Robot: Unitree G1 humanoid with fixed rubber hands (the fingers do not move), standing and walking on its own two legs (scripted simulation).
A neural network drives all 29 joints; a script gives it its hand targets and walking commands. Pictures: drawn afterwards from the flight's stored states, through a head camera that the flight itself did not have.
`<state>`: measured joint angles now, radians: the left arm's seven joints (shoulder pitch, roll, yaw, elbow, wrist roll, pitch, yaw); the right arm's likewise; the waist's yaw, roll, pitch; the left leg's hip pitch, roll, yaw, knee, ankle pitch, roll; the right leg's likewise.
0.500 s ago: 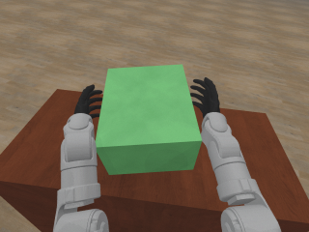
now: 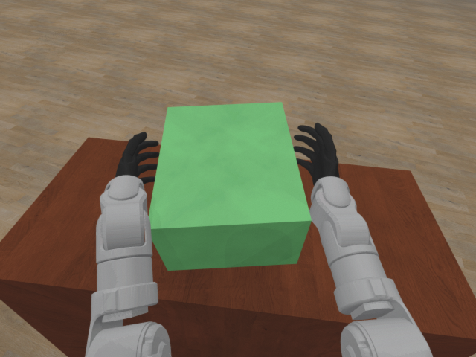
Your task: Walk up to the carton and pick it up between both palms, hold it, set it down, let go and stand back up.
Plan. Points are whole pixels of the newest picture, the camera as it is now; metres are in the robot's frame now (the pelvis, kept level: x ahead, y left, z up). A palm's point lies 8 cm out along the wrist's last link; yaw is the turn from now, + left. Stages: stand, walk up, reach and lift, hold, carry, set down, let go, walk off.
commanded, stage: hold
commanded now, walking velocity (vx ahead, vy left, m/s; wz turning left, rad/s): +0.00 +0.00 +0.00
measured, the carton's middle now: (228, 181) +0.40 +0.00 +0.11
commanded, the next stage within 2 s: none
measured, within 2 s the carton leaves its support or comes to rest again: neither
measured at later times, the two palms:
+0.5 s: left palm (127, 181) +0.35 +0.17 +0.16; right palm (321, 173) +0.35 -0.14 +0.17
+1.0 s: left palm (127, 183) +0.35 +0.17 +0.15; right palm (320, 171) +0.35 -0.14 +0.17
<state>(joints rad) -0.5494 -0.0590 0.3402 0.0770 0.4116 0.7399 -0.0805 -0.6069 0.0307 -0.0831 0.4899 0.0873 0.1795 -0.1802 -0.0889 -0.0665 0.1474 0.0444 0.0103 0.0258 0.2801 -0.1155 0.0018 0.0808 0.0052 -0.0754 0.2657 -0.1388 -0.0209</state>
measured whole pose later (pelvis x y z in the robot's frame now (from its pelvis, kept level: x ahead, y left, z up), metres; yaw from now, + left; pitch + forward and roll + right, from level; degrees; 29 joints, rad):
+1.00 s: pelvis +0.00 +0.00 +0.00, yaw +0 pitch -13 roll +0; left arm -0.52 -0.06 0.35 0.06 0.43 0.74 -0.08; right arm -0.61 0.04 -0.06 0.50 0.10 0.16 -0.19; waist -0.10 -0.08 0.15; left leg 0.06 0.02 0.04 0.29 -0.12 0.00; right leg 0.10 0.01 -0.09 0.26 -0.14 -0.02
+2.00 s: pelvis -0.01 +0.00 +0.00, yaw +0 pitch -13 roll +0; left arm -0.54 -0.07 0.36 0.06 0.44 0.75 -0.07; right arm -0.60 0.06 -0.08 0.49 0.08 0.15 -0.19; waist -0.09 -0.07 0.19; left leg 0.06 0.02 0.05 0.27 -0.10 0.00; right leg 0.10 0.00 -0.09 0.26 -0.13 -0.02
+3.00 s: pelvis -0.01 +0.00 +0.00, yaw +0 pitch -12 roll +0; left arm -0.56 -0.07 0.36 0.10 0.45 0.73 -0.06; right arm -0.62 0.06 -0.11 0.56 0.06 0.11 -0.17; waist -0.09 -0.08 0.17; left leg 0.05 0.02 0.07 0.27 -0.10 0.00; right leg 0.08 0.00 -0.10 0.26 -0.13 -0.03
